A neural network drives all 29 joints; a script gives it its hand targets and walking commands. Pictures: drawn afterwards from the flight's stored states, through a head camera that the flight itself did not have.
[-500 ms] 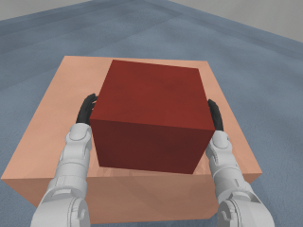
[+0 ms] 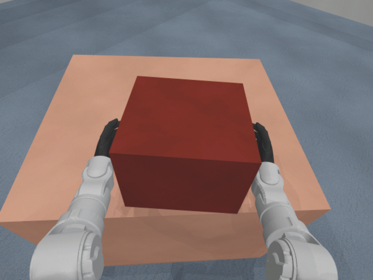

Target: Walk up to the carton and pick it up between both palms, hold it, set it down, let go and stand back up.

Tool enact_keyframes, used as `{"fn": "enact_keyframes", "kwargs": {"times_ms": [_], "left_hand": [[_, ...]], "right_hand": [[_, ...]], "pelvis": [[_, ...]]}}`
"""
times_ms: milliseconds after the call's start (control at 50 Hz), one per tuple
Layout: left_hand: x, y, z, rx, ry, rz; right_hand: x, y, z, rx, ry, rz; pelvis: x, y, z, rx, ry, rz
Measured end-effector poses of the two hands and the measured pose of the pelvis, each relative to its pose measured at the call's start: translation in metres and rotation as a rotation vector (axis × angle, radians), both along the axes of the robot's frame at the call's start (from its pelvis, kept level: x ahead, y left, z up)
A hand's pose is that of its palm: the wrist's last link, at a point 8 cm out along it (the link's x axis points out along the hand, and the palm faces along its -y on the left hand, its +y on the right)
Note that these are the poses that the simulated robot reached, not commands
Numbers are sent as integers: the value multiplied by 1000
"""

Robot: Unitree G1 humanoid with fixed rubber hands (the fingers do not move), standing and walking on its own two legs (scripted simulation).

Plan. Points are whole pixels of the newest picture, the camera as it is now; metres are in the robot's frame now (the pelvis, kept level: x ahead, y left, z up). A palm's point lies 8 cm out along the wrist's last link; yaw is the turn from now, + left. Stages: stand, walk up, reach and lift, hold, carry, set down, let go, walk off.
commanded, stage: set down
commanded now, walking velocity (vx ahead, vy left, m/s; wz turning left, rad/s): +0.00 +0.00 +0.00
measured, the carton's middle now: (185, 143) +0.44 -0.01 +0.03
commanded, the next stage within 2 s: none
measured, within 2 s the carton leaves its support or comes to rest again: rests again in 1.52 s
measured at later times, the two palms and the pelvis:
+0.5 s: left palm (114, 160) +0.40 +0.16 +0.01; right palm (263, 169) +0.37 -0.20 +0.01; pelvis -0.01 +0.00 -0.01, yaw +0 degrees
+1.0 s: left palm (116, 158) +0.41 +0.16 -0.01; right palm (262, 169) +0.38 -0.20 +0.00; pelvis -0.02 +0.00 -0.01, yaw +0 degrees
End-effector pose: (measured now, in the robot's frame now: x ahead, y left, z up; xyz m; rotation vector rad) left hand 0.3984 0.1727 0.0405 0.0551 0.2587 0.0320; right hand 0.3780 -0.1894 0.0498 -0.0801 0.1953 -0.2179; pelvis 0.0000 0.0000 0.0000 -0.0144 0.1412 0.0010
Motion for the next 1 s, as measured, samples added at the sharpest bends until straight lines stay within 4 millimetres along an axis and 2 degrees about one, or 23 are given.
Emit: {"fn": "enact_keyframes", "kwargs": {"times_ms": [580, 1000], "left_hand": [[3, -14, -39, -8, 57, -32], [15, -14, -46, -32, 22, -39]], "right_hand": [[-10, -13, -42, 0, 59, -33], [-3, -13, -50, 32, 22, -47]], "pelvis": [[-16, 4, -8, 1, 173, -4], [-22, 3, -13, -1, 223, -2]]}}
